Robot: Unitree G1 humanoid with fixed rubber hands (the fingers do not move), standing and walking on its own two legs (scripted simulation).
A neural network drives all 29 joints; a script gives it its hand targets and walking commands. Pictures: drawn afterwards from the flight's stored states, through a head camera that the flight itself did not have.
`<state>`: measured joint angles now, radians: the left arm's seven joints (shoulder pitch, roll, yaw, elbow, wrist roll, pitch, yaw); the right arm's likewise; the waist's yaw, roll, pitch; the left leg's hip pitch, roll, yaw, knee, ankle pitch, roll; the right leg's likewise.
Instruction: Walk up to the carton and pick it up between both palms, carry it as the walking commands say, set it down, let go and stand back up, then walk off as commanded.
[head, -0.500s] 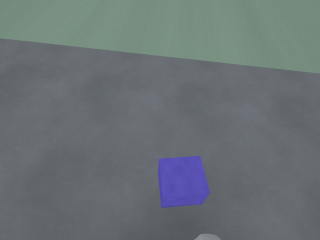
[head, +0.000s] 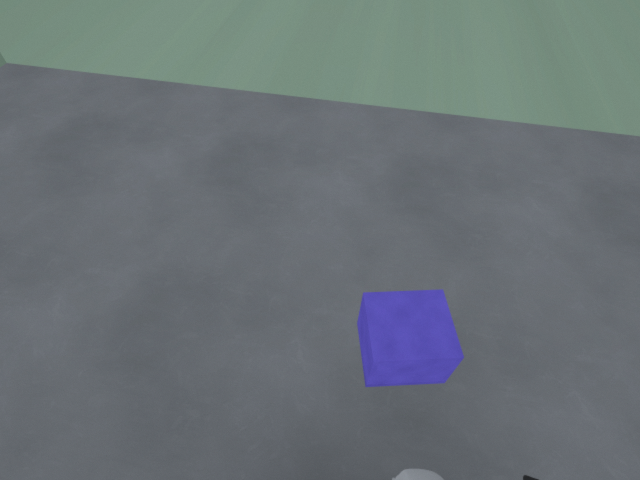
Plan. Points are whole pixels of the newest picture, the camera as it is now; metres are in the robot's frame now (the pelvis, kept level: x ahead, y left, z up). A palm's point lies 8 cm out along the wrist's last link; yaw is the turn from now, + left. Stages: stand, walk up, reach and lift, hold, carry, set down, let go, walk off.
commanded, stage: walk off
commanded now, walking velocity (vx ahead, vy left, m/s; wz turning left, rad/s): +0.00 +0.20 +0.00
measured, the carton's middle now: (404, 338) +0.61 -0.24 -0.66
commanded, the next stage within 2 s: none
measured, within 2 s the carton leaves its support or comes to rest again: neither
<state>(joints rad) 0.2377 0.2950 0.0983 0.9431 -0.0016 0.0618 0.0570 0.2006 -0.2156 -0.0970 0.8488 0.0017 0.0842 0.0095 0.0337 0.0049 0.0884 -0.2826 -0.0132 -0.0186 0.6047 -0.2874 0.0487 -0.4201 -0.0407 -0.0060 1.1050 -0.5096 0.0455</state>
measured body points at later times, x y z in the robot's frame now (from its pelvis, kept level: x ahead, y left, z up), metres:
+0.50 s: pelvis -0.07 -0.02 +0.00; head -0.07 -0.04 +0.45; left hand -0.06 +0.28 -0.13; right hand +0.02 -0.28 -0.14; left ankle -0.02 +0.10 -0.69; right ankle -0.09 -0.10 -0.73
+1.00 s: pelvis -0.10 +0.08 +0.00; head -0.07 +0.10 +0.45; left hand -0.08 +0.36 -0.15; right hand -0.01 -0.19 -0.12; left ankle -0.05 +0.15 -0.73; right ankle -0.14 -0.08 -0.67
